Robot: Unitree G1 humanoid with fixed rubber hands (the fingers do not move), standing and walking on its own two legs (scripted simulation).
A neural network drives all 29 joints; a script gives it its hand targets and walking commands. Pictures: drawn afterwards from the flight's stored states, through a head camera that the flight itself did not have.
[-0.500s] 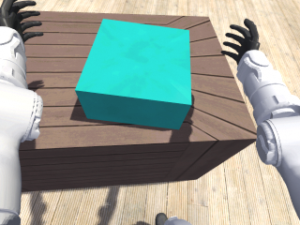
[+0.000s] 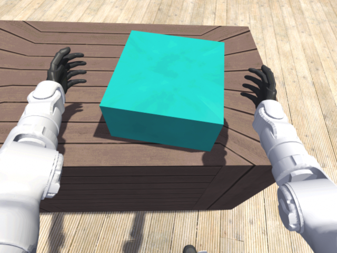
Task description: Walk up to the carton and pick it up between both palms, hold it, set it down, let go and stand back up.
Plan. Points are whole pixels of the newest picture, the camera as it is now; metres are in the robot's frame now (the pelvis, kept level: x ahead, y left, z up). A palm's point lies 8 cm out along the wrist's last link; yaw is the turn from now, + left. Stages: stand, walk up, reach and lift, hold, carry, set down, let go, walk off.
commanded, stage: set down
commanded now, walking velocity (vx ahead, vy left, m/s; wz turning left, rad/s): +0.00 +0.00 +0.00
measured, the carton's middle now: (169, 88) +0.56 -0.04 -0.01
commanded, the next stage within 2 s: none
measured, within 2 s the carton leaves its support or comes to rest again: neither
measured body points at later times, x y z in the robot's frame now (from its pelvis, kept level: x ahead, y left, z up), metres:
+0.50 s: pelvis +0.01 +0.01 +0.01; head +0.07 +0.02 +0.45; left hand +0.46 +0.26 +0.09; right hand +0.39 -0.23 +0.06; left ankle +0.00 +0.09 -0.73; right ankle +0.03 -0.12 -0.73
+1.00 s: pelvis +0.01 +0.02 +0.01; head +0.03 +0.03 +0.46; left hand +0.38 +0.27 +0.05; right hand +0.32 -0.21 +0.03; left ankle +0.00 +0.09 -0.73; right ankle +0.03 -0.12 -0.73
